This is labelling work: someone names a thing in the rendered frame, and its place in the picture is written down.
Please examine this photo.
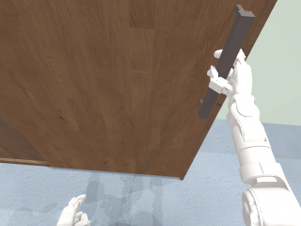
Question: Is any robot right hand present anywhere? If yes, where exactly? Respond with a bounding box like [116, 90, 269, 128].
[207, 49, 253, 100]

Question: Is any right robot forearm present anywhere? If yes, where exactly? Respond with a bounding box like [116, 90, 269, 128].
[226, 93, 301, 215]

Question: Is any wardrobe door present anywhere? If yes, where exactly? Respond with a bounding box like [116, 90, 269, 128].
[0, 109, 46, 161]
[0, 0, 267, 178]

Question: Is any handle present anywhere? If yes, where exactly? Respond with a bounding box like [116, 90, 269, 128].
[198, 4, 256, 120]

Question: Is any robot right upper arm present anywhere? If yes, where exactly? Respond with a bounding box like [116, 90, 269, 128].
[242, 187, 301, 226]

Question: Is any robot left hand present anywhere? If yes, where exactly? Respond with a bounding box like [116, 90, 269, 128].
[56, 194, 91, 226]

